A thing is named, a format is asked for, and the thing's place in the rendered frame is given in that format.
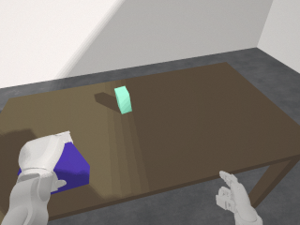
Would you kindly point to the right robot hand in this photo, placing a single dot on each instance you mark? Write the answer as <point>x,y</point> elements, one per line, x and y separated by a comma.
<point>229,198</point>

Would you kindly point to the robot left forearm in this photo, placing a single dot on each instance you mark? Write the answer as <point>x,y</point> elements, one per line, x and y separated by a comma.
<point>29,198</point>

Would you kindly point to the sponge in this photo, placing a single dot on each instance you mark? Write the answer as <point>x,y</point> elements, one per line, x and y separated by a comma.
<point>72,168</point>

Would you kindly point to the robot right forearm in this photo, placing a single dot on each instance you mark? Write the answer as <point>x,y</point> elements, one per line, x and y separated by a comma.
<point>245,214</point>

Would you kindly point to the left robot hand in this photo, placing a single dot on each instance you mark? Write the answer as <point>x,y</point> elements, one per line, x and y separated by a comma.
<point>44,153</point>

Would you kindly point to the table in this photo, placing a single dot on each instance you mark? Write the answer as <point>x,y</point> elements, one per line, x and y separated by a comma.
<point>185,126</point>

